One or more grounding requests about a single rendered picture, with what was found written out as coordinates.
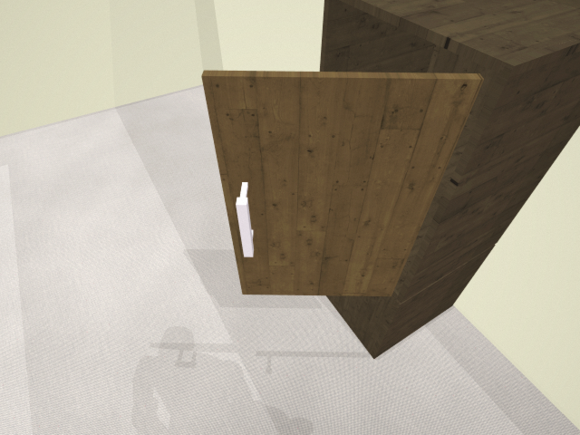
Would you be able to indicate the cupboard door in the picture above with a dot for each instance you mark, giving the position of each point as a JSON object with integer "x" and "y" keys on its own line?
{"x": 341, "y": 169}

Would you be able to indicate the handle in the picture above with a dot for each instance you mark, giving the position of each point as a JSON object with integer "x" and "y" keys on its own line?
{"x": 243, "y": 216}

